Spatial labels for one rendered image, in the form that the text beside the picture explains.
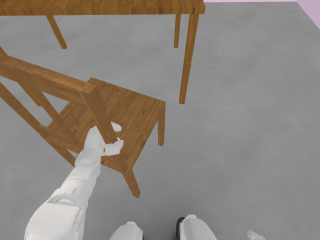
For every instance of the left robot upper arm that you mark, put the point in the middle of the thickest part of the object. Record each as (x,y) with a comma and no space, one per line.
(57,222)

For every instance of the left robot hand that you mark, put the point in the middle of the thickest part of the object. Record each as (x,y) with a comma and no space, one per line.
(95,140)

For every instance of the table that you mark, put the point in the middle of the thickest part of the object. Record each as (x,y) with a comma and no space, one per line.
(50,8)

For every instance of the right robot hand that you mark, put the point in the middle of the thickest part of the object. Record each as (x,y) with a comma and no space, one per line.
(254,236)

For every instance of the robot thigh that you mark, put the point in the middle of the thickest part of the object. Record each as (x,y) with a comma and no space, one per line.
(127,232)
(195,229)

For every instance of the left robot thigh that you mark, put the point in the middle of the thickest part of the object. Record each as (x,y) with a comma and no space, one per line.
(127,232)

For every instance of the right robot thigh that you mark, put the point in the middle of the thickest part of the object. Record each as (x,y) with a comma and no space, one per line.
(195,229)

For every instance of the chair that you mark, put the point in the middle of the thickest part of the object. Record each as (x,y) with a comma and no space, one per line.
(92,103)

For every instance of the robot left forearm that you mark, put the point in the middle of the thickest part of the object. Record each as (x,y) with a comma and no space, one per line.
(78,186)

